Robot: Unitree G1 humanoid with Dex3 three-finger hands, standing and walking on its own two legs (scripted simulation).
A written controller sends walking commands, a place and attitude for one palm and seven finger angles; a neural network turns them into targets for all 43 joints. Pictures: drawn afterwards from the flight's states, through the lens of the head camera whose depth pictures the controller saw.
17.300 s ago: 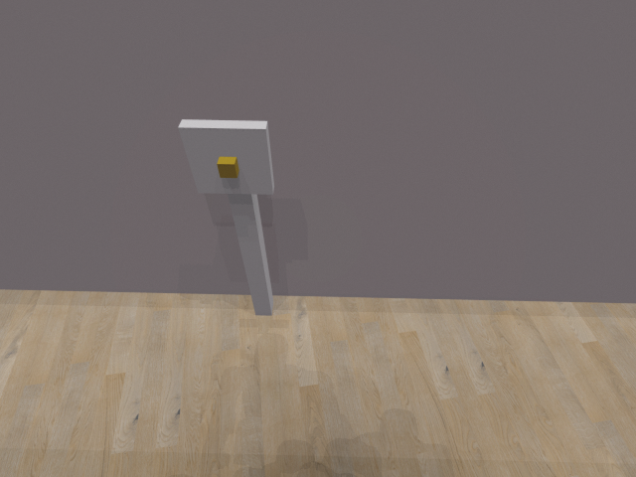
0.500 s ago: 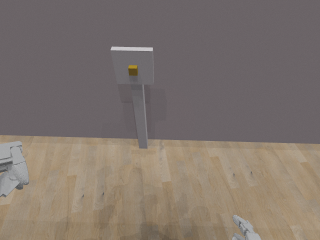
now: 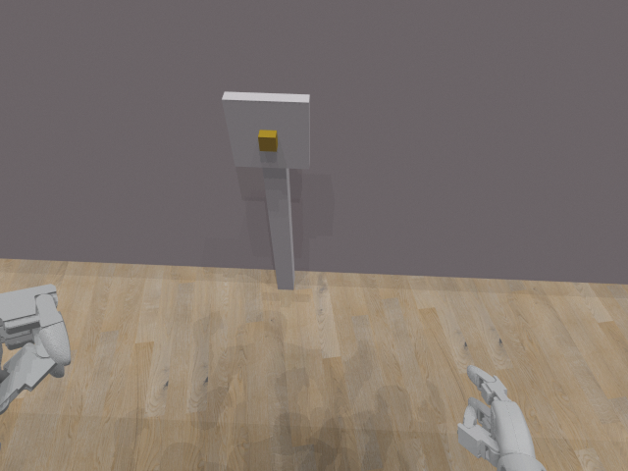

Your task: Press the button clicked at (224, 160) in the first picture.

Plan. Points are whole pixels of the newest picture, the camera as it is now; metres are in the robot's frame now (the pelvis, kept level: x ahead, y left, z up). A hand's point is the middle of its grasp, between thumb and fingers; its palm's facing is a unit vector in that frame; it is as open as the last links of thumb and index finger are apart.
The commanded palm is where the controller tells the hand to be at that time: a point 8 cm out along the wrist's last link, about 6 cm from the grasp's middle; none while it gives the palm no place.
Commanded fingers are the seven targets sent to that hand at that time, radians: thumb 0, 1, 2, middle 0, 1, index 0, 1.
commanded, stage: stop stepping back and stand still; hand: left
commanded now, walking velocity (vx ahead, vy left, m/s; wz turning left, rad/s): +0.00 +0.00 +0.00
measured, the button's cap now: (268, 139) +0.76 +0.15 -0.05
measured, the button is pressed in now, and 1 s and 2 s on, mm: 0 0 0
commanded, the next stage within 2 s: let the arm hang, fingers relaxed in 0.08 s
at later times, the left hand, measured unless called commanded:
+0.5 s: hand out of the picture +0.02 +0.21 -0.18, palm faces +0.01 -0.97 -0.23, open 3.4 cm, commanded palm none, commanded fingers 0.00 0.90 0.90 -0.68 -0.82 -0.68 -0.82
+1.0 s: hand out of the picture -0.06 +0.18 -0.17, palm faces +0.04 -0.98 -0.18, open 7.1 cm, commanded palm none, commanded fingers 0.00 0.90 0.90 -0.20 -0.30 -0.20 -0.30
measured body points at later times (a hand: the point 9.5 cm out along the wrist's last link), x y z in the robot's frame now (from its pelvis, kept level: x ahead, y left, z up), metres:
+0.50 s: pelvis -0.02 +0.02 +0.00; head +0.00 +0.03 +0.45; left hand +0.02 +0.26 -0.16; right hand +0.03 -0.23 -0.14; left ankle +0.01 +0.12 -0.74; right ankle -0.03 -0.08 -0.74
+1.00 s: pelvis -0.03 +0.02 +0.00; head -0.02 +0.01 +0.45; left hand -0.06 +0.23 -0.16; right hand -0.05 -0.17 -0.17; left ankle +0.01 +0.12 -0.74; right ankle -0.03 -0.08 -0.74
